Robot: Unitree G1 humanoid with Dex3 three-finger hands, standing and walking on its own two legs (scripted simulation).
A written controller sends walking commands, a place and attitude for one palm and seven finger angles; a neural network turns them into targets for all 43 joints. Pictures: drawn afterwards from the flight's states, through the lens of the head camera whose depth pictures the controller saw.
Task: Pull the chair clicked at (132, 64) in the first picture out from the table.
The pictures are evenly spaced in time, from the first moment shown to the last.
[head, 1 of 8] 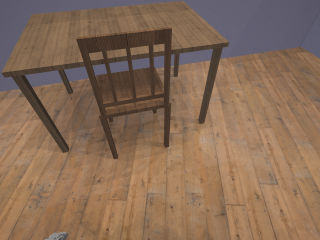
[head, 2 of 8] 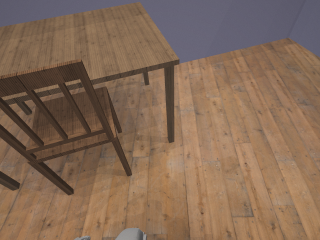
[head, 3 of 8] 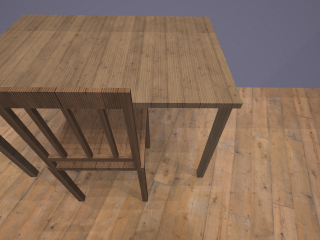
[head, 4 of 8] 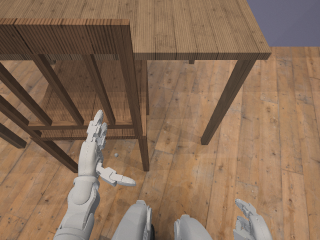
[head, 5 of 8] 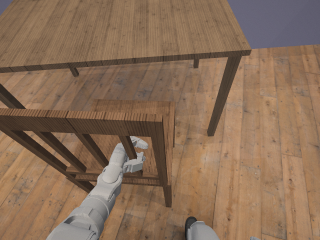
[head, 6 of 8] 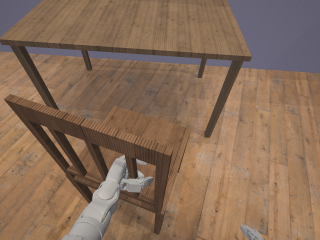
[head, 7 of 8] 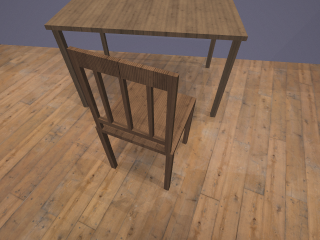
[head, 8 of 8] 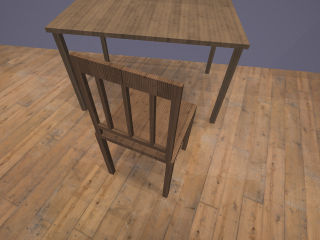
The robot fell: no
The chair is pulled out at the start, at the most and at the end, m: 0.00 0.46 0.46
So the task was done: yes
